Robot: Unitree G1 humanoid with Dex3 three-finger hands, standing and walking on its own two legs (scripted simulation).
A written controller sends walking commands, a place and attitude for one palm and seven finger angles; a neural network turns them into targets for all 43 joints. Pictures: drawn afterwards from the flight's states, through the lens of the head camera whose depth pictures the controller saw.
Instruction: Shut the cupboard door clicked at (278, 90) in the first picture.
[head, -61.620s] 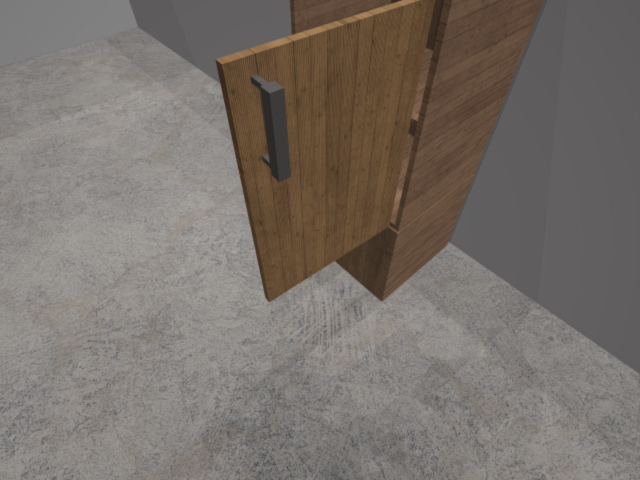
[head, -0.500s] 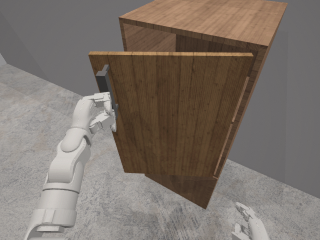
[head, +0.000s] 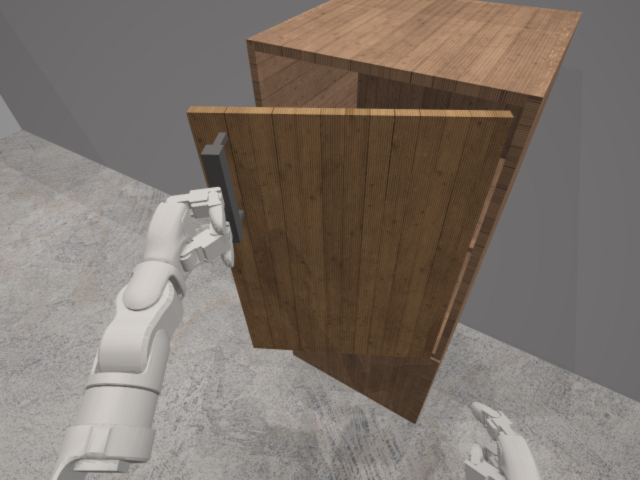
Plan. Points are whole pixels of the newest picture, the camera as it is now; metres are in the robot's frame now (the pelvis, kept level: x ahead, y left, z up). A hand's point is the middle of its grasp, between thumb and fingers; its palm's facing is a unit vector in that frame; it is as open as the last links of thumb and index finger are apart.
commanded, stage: push the door shut along its arc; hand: left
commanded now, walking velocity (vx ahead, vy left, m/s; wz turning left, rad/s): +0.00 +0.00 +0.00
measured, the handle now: (228, 189) +0.46 +0.17 +0.15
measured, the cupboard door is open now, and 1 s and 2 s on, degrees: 27 13 0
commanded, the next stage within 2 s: pull the fist back off the door in 1.82 s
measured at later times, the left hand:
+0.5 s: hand (241, 203) +0.41 +0.14 +0.16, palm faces -0.11 -0.99 -0.02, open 3.1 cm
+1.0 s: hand (278, 176) +0.48 +0.10 +0.16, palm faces -0.26 -0.97 -0.02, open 3.1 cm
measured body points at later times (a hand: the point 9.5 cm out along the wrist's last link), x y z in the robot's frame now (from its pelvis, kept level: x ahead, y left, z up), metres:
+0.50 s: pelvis +0.00 +0.00 +0.00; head +0.01 -0.01 +0.45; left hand +0.41 +0.19 +0.16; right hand +0.12 -0.25 -0.11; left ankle -0.01 +0.09 -0.73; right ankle +0.01 -0.09 -0.73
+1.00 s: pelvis +0.00 +0.00 -0.01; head +0.05 -0.01 +0.44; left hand +0.48 +0.15 +0.16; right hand +0.05 -0.26 -0.13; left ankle -0.01 +0.09 -0.73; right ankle +0.01 -0.09 -0.73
